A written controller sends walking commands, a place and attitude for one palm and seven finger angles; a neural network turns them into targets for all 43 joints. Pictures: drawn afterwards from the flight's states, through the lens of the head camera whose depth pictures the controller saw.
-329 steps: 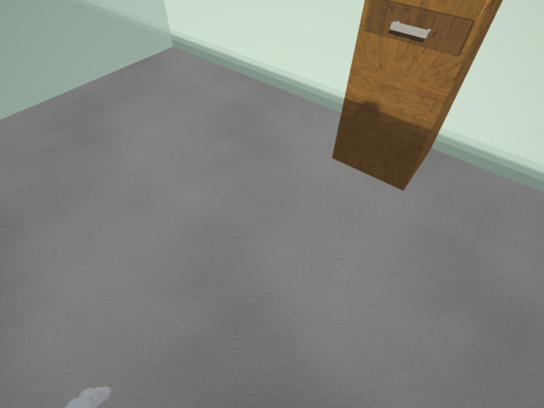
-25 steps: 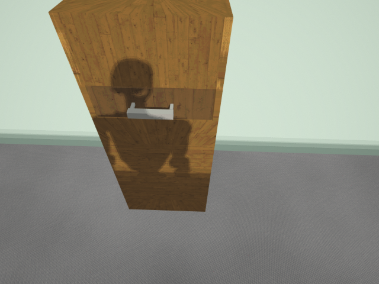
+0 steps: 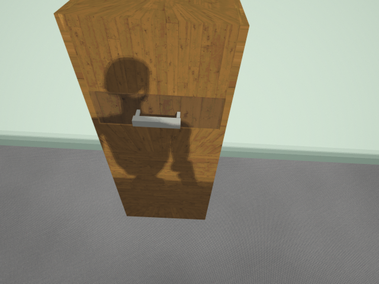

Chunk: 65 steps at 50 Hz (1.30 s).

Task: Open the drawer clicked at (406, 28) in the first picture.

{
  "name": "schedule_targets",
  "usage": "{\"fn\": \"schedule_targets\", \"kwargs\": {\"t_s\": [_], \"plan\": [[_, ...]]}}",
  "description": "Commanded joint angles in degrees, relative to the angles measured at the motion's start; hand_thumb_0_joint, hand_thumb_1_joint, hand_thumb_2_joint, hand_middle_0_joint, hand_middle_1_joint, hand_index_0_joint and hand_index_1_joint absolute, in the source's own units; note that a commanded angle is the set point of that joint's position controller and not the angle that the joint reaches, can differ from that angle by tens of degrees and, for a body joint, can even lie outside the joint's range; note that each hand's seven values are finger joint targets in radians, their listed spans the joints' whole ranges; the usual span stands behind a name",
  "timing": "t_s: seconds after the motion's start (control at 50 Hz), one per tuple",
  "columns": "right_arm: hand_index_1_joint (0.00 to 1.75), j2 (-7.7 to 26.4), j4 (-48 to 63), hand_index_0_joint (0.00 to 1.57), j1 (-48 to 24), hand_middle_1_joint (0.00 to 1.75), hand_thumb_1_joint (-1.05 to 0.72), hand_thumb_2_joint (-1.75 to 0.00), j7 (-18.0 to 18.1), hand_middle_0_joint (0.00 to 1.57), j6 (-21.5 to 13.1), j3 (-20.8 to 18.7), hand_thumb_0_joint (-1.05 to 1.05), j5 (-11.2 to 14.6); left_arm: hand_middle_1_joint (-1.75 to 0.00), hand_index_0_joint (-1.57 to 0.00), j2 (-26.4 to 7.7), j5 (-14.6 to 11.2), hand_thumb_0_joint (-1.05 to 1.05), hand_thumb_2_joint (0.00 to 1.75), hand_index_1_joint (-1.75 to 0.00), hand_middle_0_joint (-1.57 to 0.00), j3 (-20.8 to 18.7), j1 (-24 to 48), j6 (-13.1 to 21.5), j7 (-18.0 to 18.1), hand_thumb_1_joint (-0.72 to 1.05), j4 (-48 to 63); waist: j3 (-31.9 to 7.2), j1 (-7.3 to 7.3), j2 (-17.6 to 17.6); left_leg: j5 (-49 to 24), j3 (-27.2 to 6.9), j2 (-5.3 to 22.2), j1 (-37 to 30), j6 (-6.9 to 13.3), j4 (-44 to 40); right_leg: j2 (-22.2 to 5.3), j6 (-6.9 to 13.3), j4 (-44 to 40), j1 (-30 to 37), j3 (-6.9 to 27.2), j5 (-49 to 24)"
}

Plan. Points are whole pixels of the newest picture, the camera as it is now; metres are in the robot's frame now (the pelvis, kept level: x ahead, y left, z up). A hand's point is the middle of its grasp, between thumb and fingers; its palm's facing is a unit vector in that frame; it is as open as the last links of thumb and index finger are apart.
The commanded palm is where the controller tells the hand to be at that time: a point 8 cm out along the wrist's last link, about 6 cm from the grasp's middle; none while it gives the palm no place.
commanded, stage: shuffle to correct the standing spot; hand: left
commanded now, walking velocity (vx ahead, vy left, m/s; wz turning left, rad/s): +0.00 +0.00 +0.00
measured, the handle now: (157, 117) +0.57 +0.13 +0.01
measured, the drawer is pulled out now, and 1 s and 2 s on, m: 0.00 0.00 0.00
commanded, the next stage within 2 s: come to a stop and stand still in 0.46 s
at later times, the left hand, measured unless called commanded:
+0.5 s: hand out of the picture +0.00 +0.13 -0.18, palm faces +0.04 -0.98 -0.19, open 7.3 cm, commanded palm none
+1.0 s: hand out of the picture +0.05 +0.11 -0.17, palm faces +0.06 -0.98 -0.21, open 7.3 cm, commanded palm none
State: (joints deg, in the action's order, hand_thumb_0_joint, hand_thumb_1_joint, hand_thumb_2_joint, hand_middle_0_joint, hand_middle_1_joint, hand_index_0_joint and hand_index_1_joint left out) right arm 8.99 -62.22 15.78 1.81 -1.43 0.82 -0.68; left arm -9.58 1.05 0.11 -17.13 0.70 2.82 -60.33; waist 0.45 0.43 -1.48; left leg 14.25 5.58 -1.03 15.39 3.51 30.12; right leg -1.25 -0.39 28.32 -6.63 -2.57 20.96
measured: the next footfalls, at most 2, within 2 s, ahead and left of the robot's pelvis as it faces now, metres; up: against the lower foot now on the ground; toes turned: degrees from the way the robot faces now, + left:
left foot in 0.70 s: +0.09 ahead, +0.04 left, +0.00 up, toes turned +1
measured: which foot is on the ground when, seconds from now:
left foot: down 0.00-0.42, up 0.44-0.68, down 0.70-1.00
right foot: down 0.00-1.00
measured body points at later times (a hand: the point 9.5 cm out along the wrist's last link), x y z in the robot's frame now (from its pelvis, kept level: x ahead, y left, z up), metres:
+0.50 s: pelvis +0.02 -0.04 +0.00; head +0.02 -0.04 +0.45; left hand +0.00 +0.18 -0.16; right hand -0.01 -0.27 -0.16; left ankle +0.01 +0.07 -0.71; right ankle -0.01 -0.13 -0.73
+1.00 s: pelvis +0.05 -0.05 +0.00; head +0.08 -0.06 +0.45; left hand +0.05 +0.17 -0.16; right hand +0.13 -0.27 -0.16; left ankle +0.07 +0.04 -0.73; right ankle -0.01 -0.13 -0.73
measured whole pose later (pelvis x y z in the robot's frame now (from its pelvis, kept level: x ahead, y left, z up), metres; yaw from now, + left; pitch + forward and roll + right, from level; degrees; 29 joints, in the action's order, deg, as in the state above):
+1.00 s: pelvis +0.05 -0.05 +0.00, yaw +0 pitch +1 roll +1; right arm 7.7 -58.9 9.0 3.2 -0.8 -0.8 -0.4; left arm -7.3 1.5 -1.2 -17.6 -0.3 2.8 -59.5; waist 1.9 -1.1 -0.2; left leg 14.1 8.6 1.2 16.4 2.0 29.7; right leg -0.4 2.5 29.7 -9.4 -7.5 21.4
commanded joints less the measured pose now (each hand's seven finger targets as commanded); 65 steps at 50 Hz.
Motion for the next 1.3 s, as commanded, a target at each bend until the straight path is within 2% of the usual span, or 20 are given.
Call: {"fn": "schedule_targets", "kwargs": {"t_s": [0.0,0.12,0.22,0.28,0.36,0.4,0.42,0.5,0.58,0.64,0.66,0.7,0.72,0.76,0.8,0.88,1.0,1.1,1.18,1.28], "plan": [[0.30,5.8,1.5,0.20,2.1,0.30,-0.90,-0.90,-0.1,0.20,-0.7,-1.1,0.00,-0.1,-0.30,-0.20,-4.8,0.0,0.00,0.90,-0.30,-0.20,-0.6,-5.4,0.6,0.0,0.90,0.7,1.6,-0.79,1.7,-15.9,-8.6,7.5,-4.1,0.3,-6.1,-4.1,2.3,-4.8,-4.4,4.0,-13.0],[0.30,7.5,0.9,0.20,2.4,0.30,-0.90,-0.90,0.0,0.20,0.0,-1.8,0.00,-0.4,-0.30,-0.20,-3.8,0.4,0.00,0.90,-0.30,-0.20,-0.6,-6.1,-0.5,-0.7,0.90,0.0,2.5,-0.10,4.0,0.0,-12.6,11.0,-5.0,1.8,-11.3,-1.9,2.0,-1.6,-8.3,0.8,-1.5],[0.30,10.6,1.7,0.20,5.6,0.30,-0.90,-0.90,0.7,0.20,0.4,-3.8,0.00,-0.9,-0.30,-0.20,-3.5,1.2,0.00,0.90,-0.30,-0.20,-1.3,-4.2,-1.6,-1.8,0.90,2.1,3.2,1.59,7.6,9.4,-24.0,20.2,-6.3,8.6,-17.3,-0.6,2.6,16.2,-19.9,0.5,9.1],[0.30,10.5,2.5,0.20,3.6,0.30,-0.90,-0.90,0.6,0.20,0.1,-4.1,0.00,-1.2,-0.30,-0.20,-2.0,1.0,0.00,0.90,-0.30,-0.20,-1.7,-4.2,-1.3,-2.5,0.90,2.6,0.8,0.65,6.5,5.4,-20.1,20.3,-3.5,8.8,-15.9,-1.7,2.7,16.5,-17.4,1.6,7.8],[0.30,8.4,2.9,0.20,0.7,0.30,-0.90,-0.90,0.2,0.20,0.4,-4.1,0.00,-0.9,-0.30,-0.20,-1.6,0.9,0.00,0.90,-0.30,-0.20,-2.1,-10.6,-0.7,-2.7,0.90,-0.2,0.7,-2.66,2.7,12.9,-9.9,12.8,10.1,2.8,-8.7,-0.1,2.2,-1.7,0.5,-1.4,-2.9],[0.30,2.8,4.9,0.20,-0.8,0.30,-0.90,-0.90,-0.5,0.20,0.7,-2.8,0.00,-0.4,-0.30,-0.20,-7.3,1.2,0.00,0.90,-0.30,-0.20,-3.2,-13.3,-0.4,-1.7,0.90,-0.3,4.4,-4.07,-14.9,15.9,1.1,2.2,22.9,-1.3,8.6,-13.7,7.7,-16.0,3.6,17.3,14.5],[0.30,3.2,6.3,0.20,-4.3,0.30,-0.90,-0.90,-0.8,0.20,0.9,-2.9,0.00,-0.6,-0.30,-0.20,-8.0,0.8,0.00,0.90,-0.30,-0.20,-3.4,-13.3,-0.4,-1.3,0.90,0.3,5.6,-5.07,-12.1,17.6,0.2,2.4,21.0,-0.9,20.6,-19.3,11.1,-21.7,-3.4,22.4,19.6],[0.30,1.9,4.2,0.20,0.2,0.30,-0.90,-0.90,-1.8,0.20,1.2,-3.4,0.00,-1.0,-0.30,-0.20,-3.9,0.7,0.00,0.90,-0.30,-0.20,-2.5,-7.7,1.5,-0.5,0.90,0.8,8.3,0.04,-2.1,8.5,-2.6,5.4,19.8,-1.0,31.9,-15.1,11.9,-18.8,-8.1,11.3,0.8],[0.30,-1.1,4.7,0.20,-0.4,0.30,-0.90,-0.90,-1.6,0.20,0.5,-2.2,0.00,-0.6,-0.30,-0.20,-4.2,1.0,0.00,0.90,-0.30,-0.20,-2.1,-9.9,2.0,-0.5,0.90,-0.4,4.4,-1.02,-1.7,8.8,0.4,4.3,13.1,-2.1,15.2,-13.2,12.0,-12.6,-3.4,5.1,-23.1],[0.30,-2.2,2.4,0.20,2.8,0.30,-0.90,-0.90,-0.7,0.20,-0.4,-0.9,0.00,-0.1,-0.30,-0.20,-3.5,0.1,0.00,0.90,-0.30,-0.20,-1.5,-9.8,1.9,-0.5,0.90,-1.5,0.2,-0.44,-0.4,-2.3,0.6,2.7,0.6,-3.0,-0.9,-9.3,8.1,-4.8,-2.0,1.6,-35.5],[0.30,-0.6,1.4,0.20,5.0,0.30,-0.90,-0.90,-0.3,0.20,-0.8,-1.1,0.00,0.1,-0.30,-0.20,-3.1,-0.2,0.00,0.90,-0.30,-0.20,-1.4,-9.3,1.7,-0.6,0.90,-1.4,-1.9,0.38,0.1,-12.0,-1.1,4.5,-4.5,-2.7,-5.5,-7.7,5.8,-1.4,-2.2,0.3,-34.4],[0.30,5.1,1.5,0.20,5.9,0.30,-0.90,-0.90,0.6,0.20,-1.2,-2.0,0.00,0.4,-0.30,-0.20,-0.4,-0.5,0.00,0.90,-0.30,-0.20,-1.0,-11.9,1.1,-0.1,0.90,-1.0,-6.1,-1.16,6.9,-44.1,-11.2,16.0,-12.8,2.8,-2.7,-4.6,1.2,-0.4,-6.8,-1.4,-15.5],[0.30,6.6,1.9,0.20,4.7,0.30,-0.90,-0.90,0.8,0.20,-0.5,-2.4,0.00,0.3,-0.30,-0.20,0.4,-0.2,0.00,0.90,-0.30,-0.20,-1.0,-11.6,0.6,0.3,0.90,-1.0,-4.0,-1.36,8.0,-44.2,-10.3,17.5,-10.8,4.3,-3.0,-3.4,0.7,-1.7,-7.2,-1.6,-6.3],[0.30,5.3,1.6,0.20,2.0,0.30,-0.90,-0.90,1.5,0.20,-0.2,-1.9,0.00,0.4,-0.30,-0.20,-0.8,-0.3,0.00,0.90,-0.30,-0.20,-1.1,-10.2,0.0,0.3,0.90,-1.7,-0.1,-1.37,11.7,-47.0,-10.8,15.4,-8.4,4.5,-4.7,-3.2,0.5,-1.5,-6.4,-1.6,-8.4],[0.30,5.1,2.1,0.20,1.3,0.30,-0.90,-0.90,1.7,0.20,-0.2,-2.0,0.00,0.5,-0.30,-0.20,-1.4,-0.1,0.00,0.90,-0.30,-0.20,-1.3,-9.9,-0.1,0.2,0.90,-1.5,0.5,-1.37,8.1,-47.3,-9.4,14.3,-8.2,3.7,-4.5,-3.7,0.7,-1.7,-5.6,-0.8,-14.1],[0.30,6.1,3.2,0.20,1.3,0.30,-0.90,-0.90,1.8,0.20,0.3,-3.1,0.00,0.2,-0.30,-0.20,-2.4,0.2,0.00,0.90,-0.30,-0.20,-2.1,-9.2,-0.3,0.3,0.90,0.1,-4.5,-0.63,2.5,-40.7,-6.9,12.4,-10.2,2.2,-1.6,-5.3,1.2,-0.4,-4.8,0.1,-25.9],[0.30,3.9,4.2,0.20,-0.5,0.30,-0.90,-0.90,0.9,0.20,1.0,-2.9,0.00,-0.3,-0.30,-0.20,-3.2,0.5,0.00,0.90,-0.30,-0.20,-2.4,-7.1,-0.5,0.3,0.90,2.8,-4.4,-0.90,-1.9,-20.9,-4.0,9.2,-4.4,-0.3,-1.4,-7.5,3.0,-1.3,-2.7,2.9,-28.3],[0.30,2.2,3.8,0.20,-1.5,0.30,-0.90,-0.90,0.0,0.20,1.8,-2.2,0.00,-0.4,-0.30,-0.20,-4.1,0.2,0.00,0.90,-0.30,-0.20,-2.0,-3.6,-0.5,0.0,0.90,3.7,2.6,-0.47,-3.6,-5.5,-3.1,7.0,-1.9,-2.0,-3.5,-9.2,4.4,-6.9,-8.3,4.6,-14.6],[0.30,2.8,2.7,0.20,-0.7,0.30,-0.90,-0.90,-0.4,0.20,1.8,-1.6,0.00,-0.5,-0.30,-0.20,-4.8,-0.1,0.00,0.90,-0.30,-0.20,-1.8,-2.4,-0.4,-0.5,0.90,3.5,6.9,-0.50,-1.2,-2.6,-4.4,7.1,-1.5,-2.0,-5.9,-8.0,4.1,-10.9,-11.5,4.9,-1.1],[0.30,2.8,0.8,0.20,1.3,0.30,-0.90,-0.90,-0.4,0.20,1.5,-1.0,0.00,-0.5,-0.30,-0.20,-4.9,-0.5,0.00,0.90,-0.30,-0.20,-1.5,-3.3,-0.1,-0.7,0.90,1.9,7.1,-0.70,1.5,-2.9,-4.7,7.1,-1.5,-2.3,-7.0,-7.7,4.0,-13.0,-9.6,4.7,0.2]]}}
